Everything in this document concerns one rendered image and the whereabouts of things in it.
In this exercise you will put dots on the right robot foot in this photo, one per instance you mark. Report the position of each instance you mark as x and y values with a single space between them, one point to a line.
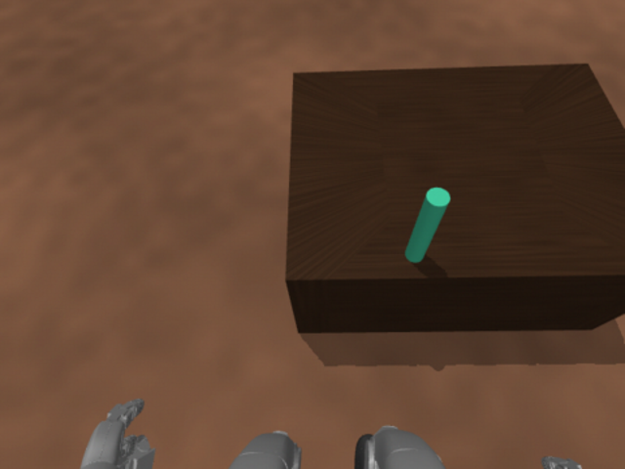
359 451

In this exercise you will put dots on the can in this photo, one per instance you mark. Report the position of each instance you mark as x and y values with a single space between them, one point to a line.
432 210

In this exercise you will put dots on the left robot hand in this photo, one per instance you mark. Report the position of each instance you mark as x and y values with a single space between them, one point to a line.
108 444

